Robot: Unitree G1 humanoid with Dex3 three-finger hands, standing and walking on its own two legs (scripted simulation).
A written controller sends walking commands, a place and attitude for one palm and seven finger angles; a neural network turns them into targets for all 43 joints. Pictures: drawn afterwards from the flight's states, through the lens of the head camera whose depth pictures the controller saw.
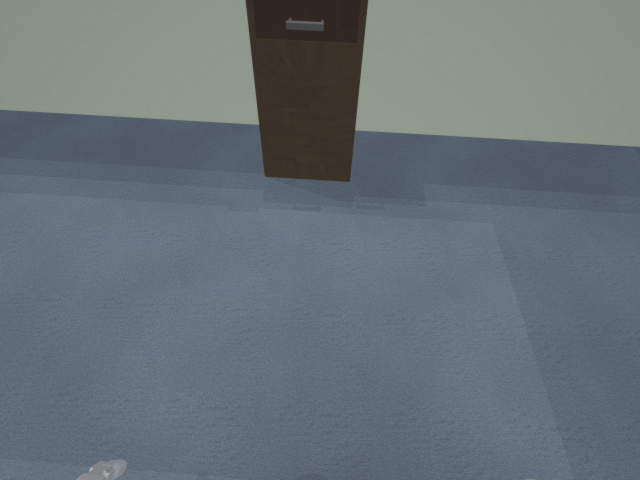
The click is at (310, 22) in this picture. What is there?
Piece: drawer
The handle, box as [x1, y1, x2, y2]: [286, 18, 323, 30]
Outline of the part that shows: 286,21 286,28 290,29 323,30 323,20 321,20 320,22 292,21 291,18 289,18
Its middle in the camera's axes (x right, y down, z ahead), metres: -0.06 -0.76 +1.37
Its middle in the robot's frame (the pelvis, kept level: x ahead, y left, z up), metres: +1.53 +0.13 -0.03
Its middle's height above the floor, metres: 0.73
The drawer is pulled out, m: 0.00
